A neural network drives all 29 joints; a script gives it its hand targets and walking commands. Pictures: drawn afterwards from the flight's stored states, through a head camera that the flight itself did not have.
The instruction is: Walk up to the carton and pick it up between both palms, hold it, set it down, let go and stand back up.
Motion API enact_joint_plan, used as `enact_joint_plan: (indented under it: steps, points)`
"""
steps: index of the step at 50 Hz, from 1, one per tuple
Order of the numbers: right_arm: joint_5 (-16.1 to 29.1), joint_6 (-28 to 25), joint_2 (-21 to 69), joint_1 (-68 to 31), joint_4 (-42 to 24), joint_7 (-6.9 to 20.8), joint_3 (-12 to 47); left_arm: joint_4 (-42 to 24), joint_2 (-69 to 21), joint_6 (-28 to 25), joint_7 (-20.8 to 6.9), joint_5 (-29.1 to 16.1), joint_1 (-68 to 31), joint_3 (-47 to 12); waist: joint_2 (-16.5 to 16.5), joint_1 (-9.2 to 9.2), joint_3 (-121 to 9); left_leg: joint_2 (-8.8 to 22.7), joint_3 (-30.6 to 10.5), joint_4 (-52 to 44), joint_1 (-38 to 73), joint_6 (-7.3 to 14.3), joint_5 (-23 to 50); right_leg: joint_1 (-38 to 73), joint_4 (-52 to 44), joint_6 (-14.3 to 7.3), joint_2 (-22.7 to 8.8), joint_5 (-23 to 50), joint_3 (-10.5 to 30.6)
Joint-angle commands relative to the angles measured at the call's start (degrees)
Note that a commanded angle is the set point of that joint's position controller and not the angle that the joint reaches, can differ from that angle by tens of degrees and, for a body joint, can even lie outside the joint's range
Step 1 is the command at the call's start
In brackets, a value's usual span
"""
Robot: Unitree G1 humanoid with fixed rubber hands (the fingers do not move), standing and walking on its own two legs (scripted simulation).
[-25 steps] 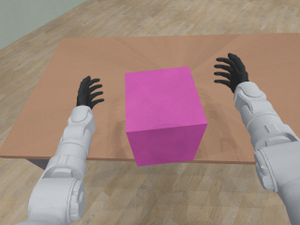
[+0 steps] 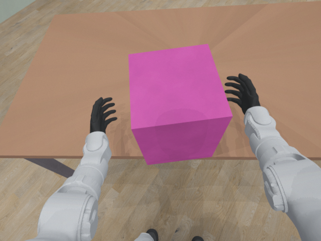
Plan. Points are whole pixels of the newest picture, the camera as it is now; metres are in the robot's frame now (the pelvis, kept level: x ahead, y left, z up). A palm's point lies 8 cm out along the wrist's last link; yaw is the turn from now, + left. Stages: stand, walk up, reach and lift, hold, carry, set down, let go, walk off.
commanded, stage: reach and lift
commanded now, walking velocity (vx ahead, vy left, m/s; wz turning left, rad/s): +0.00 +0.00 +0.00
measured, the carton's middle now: (174, 110) +0.46 +0.05 -0.01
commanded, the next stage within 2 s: none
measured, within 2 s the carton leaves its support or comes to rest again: neither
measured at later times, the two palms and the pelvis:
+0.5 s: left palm (112, 126) +0.39 +0.21 -0.01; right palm (242, 104) +0.49 -0.13 +0.01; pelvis -0.01 -0.01 -0.02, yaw +0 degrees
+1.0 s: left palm (120, 126) +0.39 +0.19 -0.01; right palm (230, 106) +0.47 -0.10 +0.01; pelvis -0.01 +0.01 -0.01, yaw -2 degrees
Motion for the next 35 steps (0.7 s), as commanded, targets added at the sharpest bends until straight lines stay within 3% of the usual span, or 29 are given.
enact_joint_plan:
  steps: [1, 7, 17, 24, 26, 28, 30, 35]
  points:
    - [1.29, -4.00, -12.15, -31.38, -9.48, 0.28, 0.04, -8.90, 10.81, -4.58, -0.10, -1.62, -30.05, 0.39, -6.93, -0.68, -48.94, -1.97, 7.02, 4.16, 23.85, -3.03, 26.56, 27.48, 5.23, 2.74, 2.69, 19.78, -1.69]
    - [3.94, -3.83, -10.32, -31.74, -12.22, 0.78, 3.47, -9.10, 10.78, -4.17, -0.70, -2.25, -29.26, 0.59, -9.15, 0.89, -50.81, -2.27, 7.86, 5.74, 16.59, -2.00, 24.37, 31.38, 9.33, 3.90, 2.12, 22.50, -0.80]
    - [2.38, -2.55, -7.54, -32.34, -12.99, -0.46, 3.35, -10.44, 10.54, -3.21, -1.28, -0.92, -29.70, 3.21, -11.07, 0.63, -48.52, -2.71, 8.53, 6.89, 9.33, -1.28, 19.55, 34.52, 11.80, 4.72, 0.99, 22.45, 1.07]
    - [-6.20, -2.87, 0.54, -35.29, -11.44, -2.76, -2.89, -11.37, 2.85, -4.71, -0.75, 3.32, -32.56, 4.55, -9.35, -1.67, -47.64, -3.14, 8.14, 7.88, 9.72, -1.04, 16.67, 32.66, 12.27, 4.42, 0.15, 21.74, 0.96]
    - [-9.02, -3.12, 2.45, -35.25, -10.97, -3.44, -4.91, -11.11, 1.88, -5.03, -0.66, 5.36, -32.27, 6.81, -10.42, -1.76, -46.64, -3.17, 8.30, 7.70, 8.15, -0.59, 16.71, 35.32, 12.51, 4.55, -0.10, 23.14, 1.13]
    - [-11.02, -3.84, 3.27, -35.05, -10.95, -4.19, -6.75, -11.74, 1.17, -5.40, 0.18, 7.78, -31.65, 8.83, -9.10, -0.80, -47.79, -3.26, 8.52, 7.43, 8.80, -1.01, 17.74, 36.43, 12.70, 4.36, 0.09, 23.50, 1.12]
    - [-12.96, -4.42, 3.37, -35.23, -10.84, -5.00, -8.67, -11.81, 0.52, -5.11, 1.13, 10.08, -31.75, 10.21, -7.45, -1.01, -48.60, -3.26, 8.72, 7.90, 10.40, -1.68, 20.10, 36.79, 12.52, 4.14, 0.49, 25.42, 1.11]
    - [-14.73, -4.15, 5.66, -34.79, -11.05, -6.84, -9.28, -12.65, -2.02, -3.58, 2.58, 13.60, -30.38, 13.04, -8.08, -0.66, -46.97, -3.11, 8.86, 7.05, 10.87, -1.70, 21.50, 41.18, 12.14, 3.93, 0.64, 29.06, 1.38]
